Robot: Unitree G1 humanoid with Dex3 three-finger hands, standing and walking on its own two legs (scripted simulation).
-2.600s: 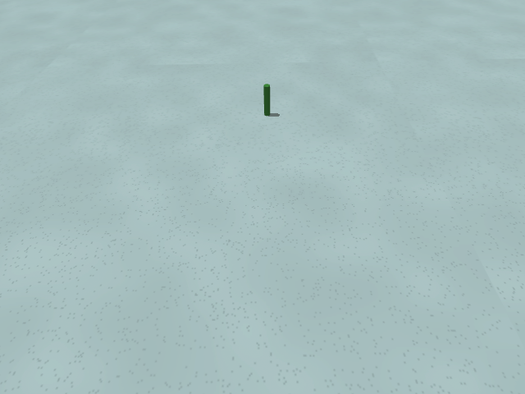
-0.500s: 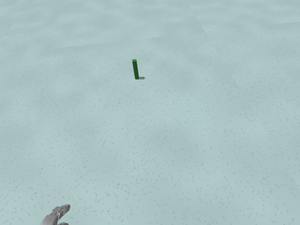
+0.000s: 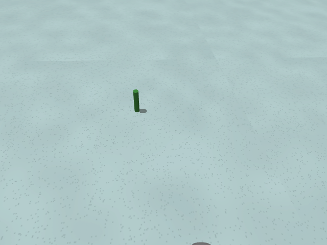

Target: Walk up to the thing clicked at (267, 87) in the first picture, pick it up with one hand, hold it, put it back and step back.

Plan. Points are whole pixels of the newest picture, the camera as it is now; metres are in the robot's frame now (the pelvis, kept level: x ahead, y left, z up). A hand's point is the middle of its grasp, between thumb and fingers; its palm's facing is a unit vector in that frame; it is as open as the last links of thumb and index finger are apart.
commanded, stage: walk up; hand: left
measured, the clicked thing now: (136, 101) +1.29 +0.20 -0.66
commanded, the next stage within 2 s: none
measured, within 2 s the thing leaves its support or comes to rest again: neither
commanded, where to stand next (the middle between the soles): +0.97 -0.02 m, yaw +1 degrees
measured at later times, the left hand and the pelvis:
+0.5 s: hand (107, 180) +0.33 +0.18 -0.11, palm faces +0.02 -0.91 -0.41, open 7.4 cm; pelvis +0.25 -0.09 +0.01, yaw +0 degrees
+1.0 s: hand (107, 147) +0.48 +0.22 -0.15, palm faces +0.04 -0.94 -0.34, open 7.4 cm; pelvis +0.47 -0.05 +0.00, yaw +4 degrees
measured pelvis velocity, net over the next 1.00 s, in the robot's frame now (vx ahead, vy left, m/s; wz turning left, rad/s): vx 0.47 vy -0.05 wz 0.07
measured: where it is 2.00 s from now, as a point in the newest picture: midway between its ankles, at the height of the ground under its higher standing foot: (166, 157)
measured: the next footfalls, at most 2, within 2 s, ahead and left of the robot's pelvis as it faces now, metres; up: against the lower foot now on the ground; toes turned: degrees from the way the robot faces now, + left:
right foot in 0.28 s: +0.33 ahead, -0.16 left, +0.00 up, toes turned -6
left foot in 0.82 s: +0.55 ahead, +0.06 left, +0.00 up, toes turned +7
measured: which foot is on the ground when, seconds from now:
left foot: down 0.00-0.30, up 0.32-0.80, down 0.82-1.00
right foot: up 0.00-0.26, down 0.28-0.88, up 0.90-1.00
